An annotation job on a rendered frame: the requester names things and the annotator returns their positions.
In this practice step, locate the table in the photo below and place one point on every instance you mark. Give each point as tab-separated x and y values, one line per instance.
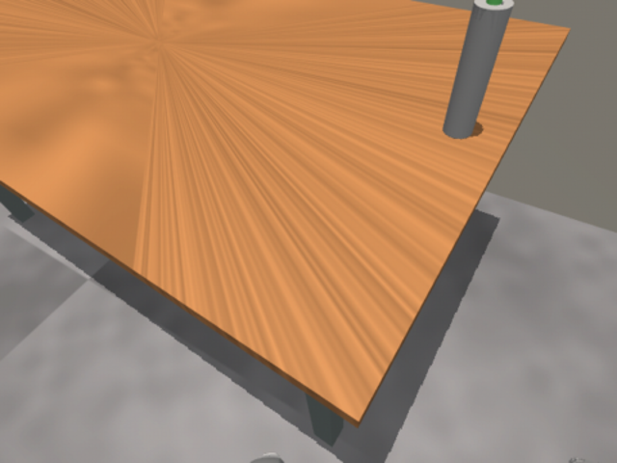
276	168

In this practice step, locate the bottle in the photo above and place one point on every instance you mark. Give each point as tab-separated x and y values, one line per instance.
487	25

